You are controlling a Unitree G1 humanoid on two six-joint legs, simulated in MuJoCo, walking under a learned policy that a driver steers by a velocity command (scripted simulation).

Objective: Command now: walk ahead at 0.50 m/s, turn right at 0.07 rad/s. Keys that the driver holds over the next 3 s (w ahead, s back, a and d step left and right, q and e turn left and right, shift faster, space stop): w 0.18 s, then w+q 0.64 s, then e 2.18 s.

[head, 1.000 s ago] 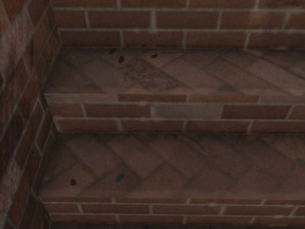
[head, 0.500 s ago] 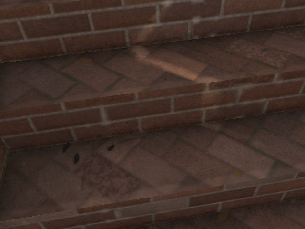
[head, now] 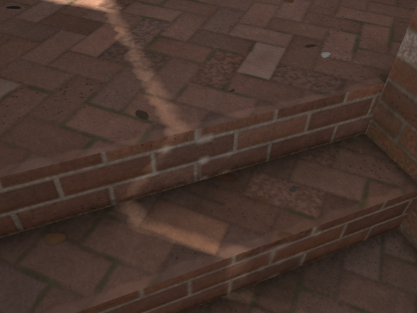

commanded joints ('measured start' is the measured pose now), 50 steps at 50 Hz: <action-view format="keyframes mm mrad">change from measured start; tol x64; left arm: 1 2 -140 -55 -109 -8 3 33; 14 -789 -176 -126 -568 25 101 21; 21 282 97 -3 -153 28 109 36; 50 64 -81 3 74 -42 -36 -15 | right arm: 1 -40 121 55 81 -12 -32 0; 12 575 73 28 275 -95 -69 0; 40 -605 30 55 -269 27 105 15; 50 72 -132 -56 64 -44 22 -17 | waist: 1 149 76 169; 50 -31 286 7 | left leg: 1 220 169 -357 -532 -29 160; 10 565 321 -393 -830 -125 177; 18 541 326 -105 -650 1937 145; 21 -97 37 -355 397 516 79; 33 -856 51 -228 1537 285 322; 44 -261 -64 151 168 103 131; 47 693 235 -578 -324 684 346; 50 342 286 -649 -444 523 233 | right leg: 1 -476 -48 -6 190 -130 -21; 12 -892 -269 -247 -123 -251 -24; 20 1042 -295 263 -1078 -90 -73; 23 570 -458 484 -1432 -701 -8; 40 475 -392 -469 -1921 187 -15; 45 854 -394 -436 -1339 1584 42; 47 236 -144 -312 -781 111 162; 50 -134 30 130 167 -31 108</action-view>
